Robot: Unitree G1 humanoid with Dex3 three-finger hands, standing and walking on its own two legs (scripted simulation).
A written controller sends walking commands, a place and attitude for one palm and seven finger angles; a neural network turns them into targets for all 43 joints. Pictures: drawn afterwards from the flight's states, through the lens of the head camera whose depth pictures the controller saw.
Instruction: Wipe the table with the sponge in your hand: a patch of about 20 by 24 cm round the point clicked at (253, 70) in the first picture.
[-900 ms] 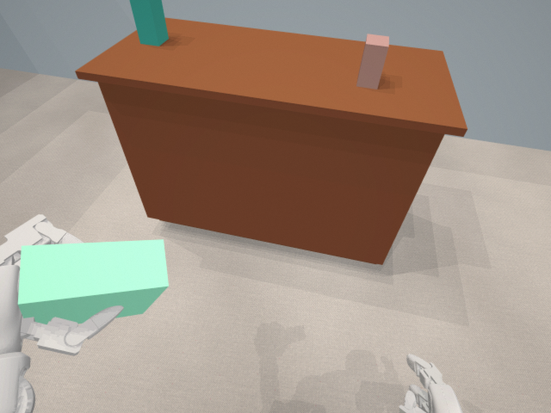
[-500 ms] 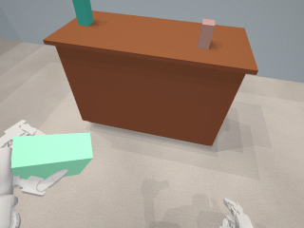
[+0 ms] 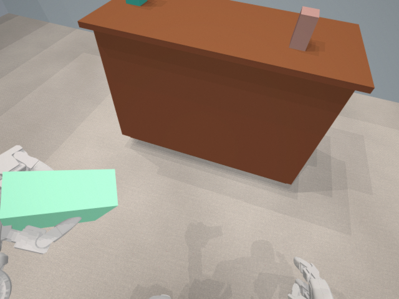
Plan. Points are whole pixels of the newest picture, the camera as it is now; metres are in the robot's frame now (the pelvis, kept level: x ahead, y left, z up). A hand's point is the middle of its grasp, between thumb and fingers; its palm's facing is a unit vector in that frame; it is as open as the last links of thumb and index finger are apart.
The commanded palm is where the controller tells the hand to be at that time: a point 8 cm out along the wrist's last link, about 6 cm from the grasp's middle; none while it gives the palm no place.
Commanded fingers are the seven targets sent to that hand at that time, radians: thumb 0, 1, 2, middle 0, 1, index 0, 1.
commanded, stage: walk to a spot facing it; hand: left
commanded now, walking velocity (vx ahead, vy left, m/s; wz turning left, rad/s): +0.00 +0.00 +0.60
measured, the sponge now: (75, 200) +0.23 +0.20 +0.14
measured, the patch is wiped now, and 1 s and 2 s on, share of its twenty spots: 0.00 0.00 0.00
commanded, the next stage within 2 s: none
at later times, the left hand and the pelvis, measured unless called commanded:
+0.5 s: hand out of the picture +0.08 +0.23 +0.17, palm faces +0.64 -0.64 -0.42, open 9.3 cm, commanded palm +0.02 +0.25 +0.19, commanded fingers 0.00 0.10 1.30 -1.20 -1.60 -1.20 -1.60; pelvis -0.04 -0.06 +0.02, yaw +20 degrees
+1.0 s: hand out of the picture -0.02 +0.26 +0.20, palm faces +0.82 -0.44 -0.36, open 9.3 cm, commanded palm -0.07 +0.27 +0.19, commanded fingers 0.00 0.10 1.30 -1.20 -1.60 -1.20 -1.60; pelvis -0.05 -0.05 +0.02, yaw +33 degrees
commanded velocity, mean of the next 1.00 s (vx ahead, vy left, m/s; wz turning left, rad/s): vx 0.22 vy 0.00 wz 0.48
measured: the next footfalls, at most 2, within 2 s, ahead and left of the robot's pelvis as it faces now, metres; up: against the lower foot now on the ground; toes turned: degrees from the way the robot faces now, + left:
right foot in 0.20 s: -0.02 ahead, -0.13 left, +0.00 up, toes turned +6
left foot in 0.66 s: -0.08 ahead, +0.07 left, +0.00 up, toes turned +35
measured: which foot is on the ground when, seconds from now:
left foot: down 0.00-0.22, up 0.24-0.64, down 0.66-1.00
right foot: up 0.00-0.18, down 0.20-0.66, up 0.68-1.00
